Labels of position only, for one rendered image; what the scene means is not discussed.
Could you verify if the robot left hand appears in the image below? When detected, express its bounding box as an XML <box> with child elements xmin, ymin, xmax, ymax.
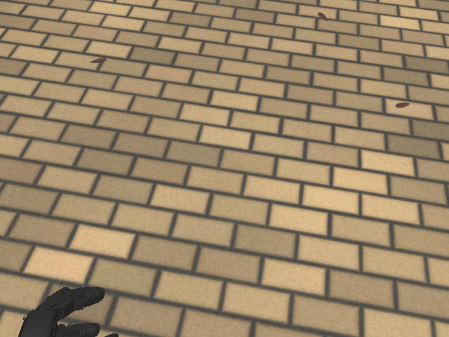
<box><xmin>18</xmin><ymin>287</ymin><xmax>119</xmax><ymax>337</ymax></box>

